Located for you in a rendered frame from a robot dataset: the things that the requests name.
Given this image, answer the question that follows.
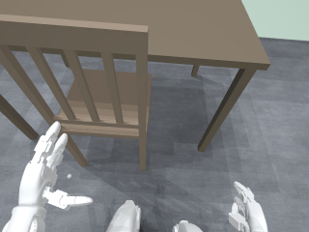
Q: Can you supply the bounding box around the robot right thigh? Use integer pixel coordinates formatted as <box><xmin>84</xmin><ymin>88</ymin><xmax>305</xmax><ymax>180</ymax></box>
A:
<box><xmin>172</xmin><ymin>222</ymin><xmax>203</xmax><ymax>232</ymax></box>

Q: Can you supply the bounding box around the chair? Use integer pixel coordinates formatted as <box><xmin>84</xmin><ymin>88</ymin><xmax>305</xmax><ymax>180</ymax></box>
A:
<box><xmin>0</xmin><ymin>14</ymin><xmax>153</xmax><ymax>171</ymax></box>

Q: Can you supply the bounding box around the table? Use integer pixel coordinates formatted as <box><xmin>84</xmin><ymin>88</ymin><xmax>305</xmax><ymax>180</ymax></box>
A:
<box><xmin>0</xmin><ymin>0</ymin><xmax>271</xmax><ymax>152</ymax></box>

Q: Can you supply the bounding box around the robot thigh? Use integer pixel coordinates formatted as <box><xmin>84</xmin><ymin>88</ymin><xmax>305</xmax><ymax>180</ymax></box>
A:
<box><xmin>105</xmin><ymin>204</ymin><xmax>141</xmax><ymax>232</ymax></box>
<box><xmin>172</xmin><ymin>222</ymin><xmax>203</xmax><ymax>232</ymax></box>

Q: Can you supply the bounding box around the robot left thigh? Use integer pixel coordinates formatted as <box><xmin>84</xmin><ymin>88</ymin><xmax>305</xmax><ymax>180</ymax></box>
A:
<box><xmin>105</xmin><ymin>204</ymin><xmax>141</xmax><ymax>232</ymax></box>

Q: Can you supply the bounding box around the left robot forearm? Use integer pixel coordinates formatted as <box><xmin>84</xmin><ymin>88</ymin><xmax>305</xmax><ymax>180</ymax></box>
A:
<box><xmin>2</xmin><ymin>205</ymin><xmax>47</xmax><ymax>232</ymax></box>

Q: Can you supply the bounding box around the left robot hand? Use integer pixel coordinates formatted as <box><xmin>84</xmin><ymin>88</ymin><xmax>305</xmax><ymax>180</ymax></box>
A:
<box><xmin>18</xmin><ymin>121</ymin><xmax>94</xmax><ymax>211</ymax></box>

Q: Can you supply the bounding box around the right robot hand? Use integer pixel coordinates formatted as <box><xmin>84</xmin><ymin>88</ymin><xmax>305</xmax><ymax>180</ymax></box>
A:
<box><xmin>228</xmin><ymin>181</ymin><xmax>268</xmax><ymax>232</ymax></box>

